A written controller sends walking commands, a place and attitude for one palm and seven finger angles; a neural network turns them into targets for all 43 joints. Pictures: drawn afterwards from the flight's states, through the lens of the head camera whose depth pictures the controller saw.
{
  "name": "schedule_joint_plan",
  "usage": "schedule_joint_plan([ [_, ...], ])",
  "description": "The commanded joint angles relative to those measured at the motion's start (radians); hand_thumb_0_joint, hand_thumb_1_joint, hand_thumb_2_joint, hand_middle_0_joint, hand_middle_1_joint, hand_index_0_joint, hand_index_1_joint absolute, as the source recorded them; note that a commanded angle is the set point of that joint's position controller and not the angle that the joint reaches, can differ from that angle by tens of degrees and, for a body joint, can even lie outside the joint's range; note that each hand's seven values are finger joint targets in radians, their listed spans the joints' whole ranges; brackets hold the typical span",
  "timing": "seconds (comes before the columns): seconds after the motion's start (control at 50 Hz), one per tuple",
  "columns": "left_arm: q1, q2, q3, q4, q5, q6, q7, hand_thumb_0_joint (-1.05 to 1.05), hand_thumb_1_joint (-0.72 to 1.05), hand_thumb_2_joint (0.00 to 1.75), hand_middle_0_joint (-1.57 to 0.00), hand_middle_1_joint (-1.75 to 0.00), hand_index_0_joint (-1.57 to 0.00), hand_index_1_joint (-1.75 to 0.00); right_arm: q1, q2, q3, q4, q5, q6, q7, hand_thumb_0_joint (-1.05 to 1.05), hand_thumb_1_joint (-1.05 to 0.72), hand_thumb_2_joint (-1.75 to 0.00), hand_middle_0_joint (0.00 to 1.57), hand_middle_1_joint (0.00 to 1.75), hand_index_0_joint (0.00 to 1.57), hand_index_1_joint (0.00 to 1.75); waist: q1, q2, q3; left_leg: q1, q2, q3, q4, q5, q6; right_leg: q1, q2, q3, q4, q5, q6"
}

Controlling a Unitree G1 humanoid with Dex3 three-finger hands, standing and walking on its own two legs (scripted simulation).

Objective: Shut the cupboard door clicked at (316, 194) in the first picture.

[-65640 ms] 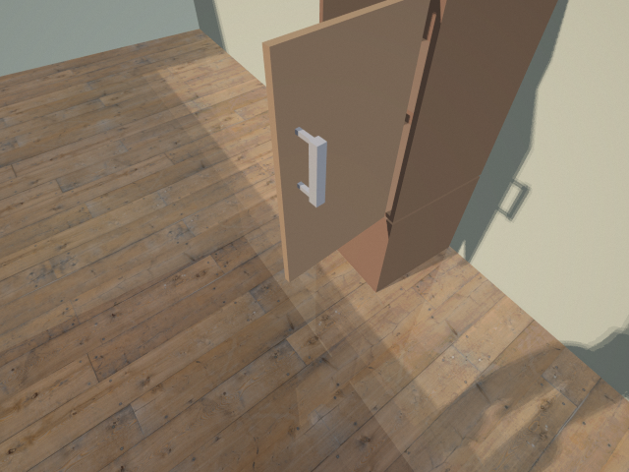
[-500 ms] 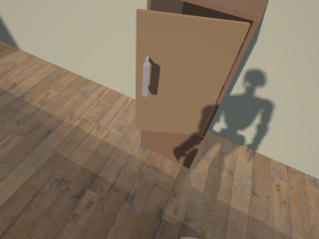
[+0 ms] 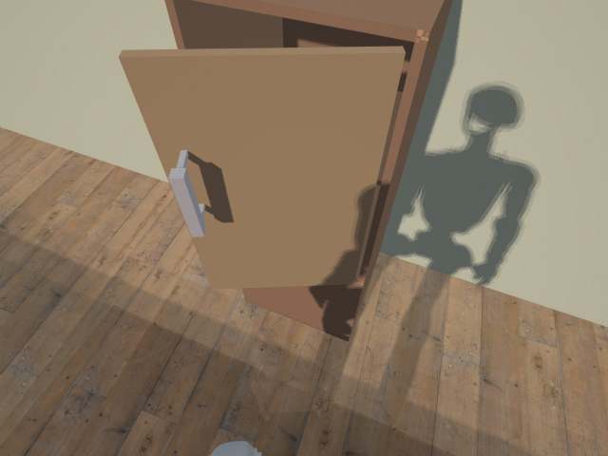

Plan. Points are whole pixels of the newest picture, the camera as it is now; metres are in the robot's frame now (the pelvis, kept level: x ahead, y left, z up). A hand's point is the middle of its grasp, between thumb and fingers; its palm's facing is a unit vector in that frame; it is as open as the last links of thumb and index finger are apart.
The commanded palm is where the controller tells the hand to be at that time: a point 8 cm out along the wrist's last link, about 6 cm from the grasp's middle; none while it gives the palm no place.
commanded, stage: come to a stop and stand still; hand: left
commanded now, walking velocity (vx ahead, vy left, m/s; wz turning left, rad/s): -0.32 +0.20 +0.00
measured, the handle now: (191, 195) +0.50 +0.20 +0.03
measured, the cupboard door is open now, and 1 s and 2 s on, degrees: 25 25 25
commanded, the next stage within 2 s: look again from close up in 0.84 s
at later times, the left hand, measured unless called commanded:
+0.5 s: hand out of the picture +0.06 +0.20 -0.18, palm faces +0.01 -0.96 -0.26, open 7.4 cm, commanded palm none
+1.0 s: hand out of the picture +0.02 +0.17 -0.19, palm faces +0.00 -0.98 -0.20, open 7.3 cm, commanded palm none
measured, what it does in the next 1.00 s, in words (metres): steps on the spot: left foot, then right foot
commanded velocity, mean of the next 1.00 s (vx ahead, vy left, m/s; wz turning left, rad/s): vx -0.04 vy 0.04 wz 0.00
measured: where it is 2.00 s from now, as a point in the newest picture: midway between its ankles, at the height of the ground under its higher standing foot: outside the picture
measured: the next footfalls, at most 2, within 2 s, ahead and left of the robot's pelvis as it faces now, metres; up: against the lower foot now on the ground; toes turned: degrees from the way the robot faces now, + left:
left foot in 0.18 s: +0.13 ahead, +0.11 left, +0.00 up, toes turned +2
right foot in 0.56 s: -0.01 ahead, -0.15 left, +0.00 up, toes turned -1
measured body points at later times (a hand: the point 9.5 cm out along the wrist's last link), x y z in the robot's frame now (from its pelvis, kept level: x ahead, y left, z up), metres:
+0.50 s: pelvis +0.01 +0.00 -0.01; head +0.07 +0.00 +0.44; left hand +0.06 +0.25 -0.16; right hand +0.09 -0.24 -0.16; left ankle +0.09 +0.11 -0.74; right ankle -0.05 -0.13 -0.70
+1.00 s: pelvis +0.00 -0.01 -0.01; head +0.03 +0.01 +0.44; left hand +0.02 +0.22 -0.17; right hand +0.01 -0.25 -0.15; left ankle +0.01 +0.10 -0.74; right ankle -0.05 -0.15 -0.74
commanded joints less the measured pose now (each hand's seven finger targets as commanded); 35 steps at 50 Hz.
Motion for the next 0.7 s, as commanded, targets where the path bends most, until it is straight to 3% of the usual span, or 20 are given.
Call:
schedule_joint_plan([
  [0.0,0.086,0.084,-0.007,-0.005,-0.001,-0.017,0.013,0.0,0.9,0.9,-0.2,-0.3,-0.2,-0.3,0.102,0.003,0.022,-0.008,0.006,0.007,-0.008,0.0,-0.9,-0.9,0.2,0.3,0.2,0.3,0.004,-0.051,-0.114,0.074,-0.014,-0.019,-0.236,0.037,-0.028,0.116,-0.279,0.172,-0.098,0.798,-0.086],
  [0.08,0.097,0.128,0.008,0.003,-0.005,0.009,0.029,0.0,0.9,0.9,-0.2,-0.3,-0.2,-0.3,0.02,-0.049,0.014,-0.033,0.014,0.023,-0.012,0.0,-0.9,-0.9,0.2,0.3,0.2,0.3,0.025,-0.113,-0.105,0.127,-0.049,-0.025,-0.418,0.102,-0.024,0.159,-0.291,0.198,-0.012,0.857,-0.077],
  [0.12,0.1,0.141,0.018,-0.001,-0.006,0.028,0.035,0.0,0.9,0.9,-0.2,-0.3,-0.2,-0.3,0.008,-0.082,-0.002,-0.047,0.01,0.037,-0.015,0.0,-0.9,-0.9,0.2,0.3,0.2,0.3,0.021,-0.143,-0.063,0.16,-0.046,-0.041,-0.474,0.176,-0.014,0.122,-0.299,0.215,0.022,0.77,-0.065],
  [0.14,0.102,0.141,0.021,-0.007,-0.004,0.038,0.037,0.0,0.9,0.9,-0.2,-0.3,-0.2,-0.3,0.006,-0.1,-0.008,-0.051,0.01,0.038,-0.015,0.0,-0.9,-0.9,0.2,0.3,0.2,0.3,0.02,-0.106,-0.044,0.196,-0.019,-0.064,-0.502,0.343,0.001,0.075,-0.289,0.213,0.049,0.687,-0.051],
  [0.18,0.121,0.116,0.016,-0.025,-0.009,0.054,0.044,0.0,0.9,0.9,-0.2,-0.3,-0.2,-0.3,0.008,-0.137,-0.015,-0.064,0.002,0.038,-0.022,0.0,-0.9,-0.9,0.2,0.3,0.2,0.3,0.024,-0.012,-0.043,0.313,0.085,-0.132,-0.501,0.777,0.06,-0.03,-0.199,0.162,0.089,0.434,0.012],
  [0.2,0.124,0.097,0.011,-0.038,-0.005,0.062,0.049,0.0,0.9,0.9,-0.2,-0.3,-0.2,-0.3,0.018,-0.159,-0.02,-0.069,-0.002,0.04,-0.023,0.0,-0.9,-0.9,0.2,0.3,0.2,0.3,0.021,0.043,-0.033,0.315,0.133,-0.167,-0.524,0.869,0.096,-0.05,-0.144,0.134,0.115,0.259,0.034],
  [0.24,0.125,0.084,0.005,-0.055,-0.006,0.076,0.046,0.0,0.9,0.9,-0.2,-0.3,-0.2,-0.3,-0.012,-0.178,-0.017,-0.081,0.003,0.033,-0.031,0.0,-0.9,-0.9,0.2,0.3,0.2,0.3,0.034,0.196,-0.05,0.283,0.23,-0.274,-0.634,0.992,0.197,-0.042,-0.064,0.091,0.277,-0.178,0.074],
  [0.26,0.104,0.108,0.011,-0.064,-0.014,0.083,0.041,0.0,0.9,0.9,-0.2,-0.3,-0.2,-0.3,-0.009,-0.178,-0.017,-0.089,-0.001,0.029,-0.034,0.0,-0.9,-0.9,0.2,0.3,0.2,0.3,0.018,0.185,-0.086,0.273,0.259,-0.313,-0.695,0.957,0.236,-0.058,-0.036,0.132,0.425,-0.382,0.081],
  [0.32,0.118,0.104,0.027,-0.071,-0.009,0.096,0.036,0.0,0.9,0.9,-0.2,-0.3,-0.2,-0.3,-0.08,-0.186,-0.018,-0.124,-0.011,0.032,-0.043,0.0,-0.9,-0.9,0.2,0.3,0.2,0.3,0.04,0.139,-0.133,0.31,0.253,-0.288,-0.654,0.87,0.273,-0.145,-0.028,0.208,0.621,-0.397,0.078],
  [0.34,0.118,0.101,0.025,-0.074,-0.007,0.095,0.031,0.0,0.9,0.9,-0.2,-0.3,-0.2,-0.3,-0.099,-0.184,-0.02,-0.133,-0.01,0.031,-0.043,0.0,-0.9,-0.9,0.2,0.3,0.2,0.3,0.041,0.096,-0.145,0.328,0.248,-0.268,-0.636,0.85,0.27,-0.16,-0.026,0.2,0.624,-0.385,0.083],
  [0.4,0.11,0.083,0.023,-0.09,-0.008,0.098,0.023,0.0,0.9,0.9,-0.2,-0.3,-0.2,-0.3,-0.094,-0.203,-0.03,-0.134,-0.011,0.032,-0.039,0.0,-0.9,-0.9,0.2,0.3,0.2,0.3,0.03,0.088,-0.196,0.354,0.215,-0.25,-0.644,0.704,0.243,-0.142,-0.026,0.179,0.541,-0.343,0.095],
  [0.44,0.11,0.075,0.015,-0.095,-0.004,0.091,0.017,0.0,0.9,0.9,-0.2,-0.3,-0.2,-0.3,-0.08,-0.202,-0.034,-0.124,-0.01,0.028,-0.033,0.0,-0.9,-0.9,0.2,0.3,0.2,0.3,0.023,0.105,-0.197,0.344,0.2,-0.241,-0.653,0.61,0.223,-0.081,-0.034,0.144,0.375,-0.312,0.091],
  [0.48,0.168,0.067,0.012,-0.066,-0.003,0.085,0.015,0.0,0.9,0.9,-0.2,-0.3,-0.2,-0.3,-0.083,-0.195,-0.034,-0.113,-0.005,0.031,-0.022,0.0,-0.9,-0.9,0.2,0.3,0.2,0.3,0.044,0.105,-0.197,0.251,0.143,-0.214,-0.663,0.348,0.17,0.07,-0.023,0.11,0.148,-0.16,0.089],
  [0.5,0.217,0.077,0.013,-0.042,0.001,0.079,0.016,0.0,0.9,0.9,-0.2,-0.3,-0.2,-0.3,-0.089,-0.172,-0.031,-0.11,0.001,0.034,-0.016,0.0,-0.9,-0.9,0.2,0.3,0.2,0.3,0.062,0.055,-0.183,0.162,0.086,-0.176,-0.645,0.157,0.12,0.173,-0.036,0.127,-0.002,-0.08,0.08],
  [0.52,0.222,0.117,0.014,-0.034,0.01,0.071,0.018,0.0,0.9,0.9,-0.2,-0.3,-0.2,-0.3,-0.086,-0.118,-0.023,-0.113,0.01,0.041,-0.009,0.0,-0.9,-0.9,0.2,0.3,0.2,0.3,0.055,-0.082,-0.132,0.06,-0.015,-0.117,-0.575,-0.036,0.051,0.176,-0.147,0.301,-0.138,-0.213,0.032],
  [0.54,0.167,0.184,0.019,-0.05,0.014,0.065,0.016,0.0,0.9,0.9,-0.2,-0.3,-0.2,-0.3,-0.111,-0.073,-0.009,-0.129,0.011,0.046,-0.001,0.0,-0.9,-0.9,0.2,0.3,0.2,0.3,0.047,-0.237,-0.038,0.054,-0.083,-0.048,-0.494,-0.069,-0.001,0.008,-0.299,0.466,-0.268,-0.43,-0.031],
  [0.56,0.084,0.212,0.014,-0.078,0.011,0.065,0.014,0.0,0.9,0.9,-0.2,-0.3,-0.2,-0.3,-0.123,-0.105,-0.014,-0.131,0.0,0.049,0.008,0.0,-0.9,-0.9,0.2,0.3,0.2,0.3,0.038,-0.201,0.036,0.117,-0.071,-0.049,-0.408,-0.062,-0.005,-0.165,-0.364,0.504,-0.335,-0.55,-0.079],
  [0.58,0.035,0.213,0.015,-0.091,0.015,0.062,0.01,0.0,0.9,0.9,-0.2,-0.3,-0.2,-0.3,-0.112,-0.105,-0.02,-0.125,-0.005,0.048,0.016,0.0,-0.9,-0.9,0.2,0.3,0.2,0.3,0.021,-0.157,0.05,0.143,-0.078,-0.041,-0.356,-0.047,-0.002,-0.21,-0.339,0.472,-0.316,-0.488,-0.078],
  [0.62,0.049,0.184,0.008,-0.067,0.005,0.042,0.008,0.0,0.9,0.9,-0.2,-0.3,-0.2,-0.3,-0.092,-0.103,-0.011,-0.088,-0.009,0.033,0.014,0.0,-0.9,-0.9,0.2,0.3,0.2,0.3,0.03,-0.188,0.083,0.095,-0.065,-0.059,-0.358,0.05,0.007,-0.106,-0.286,0.43,-0.258,-0.232,-0.061],
  [0.68,0.085,0.185,0.011,-0.044,0.002,0.028,0.006,0.0,0.9,0.9,-0.2,-0.3,-0.2,-0.3,-0.026,-0.106,-0.004,-0.058,-0.001,0.012,0.014,0.0,-0.9,-0.9,0.2,0.3,0.2,0.3,0.032,-0.168,0.061,0.105,-0.071,-0.035,-0.434,0.074,-0.003,0.018,-0.275,0.35,-0.165,0.035,-0.052],
])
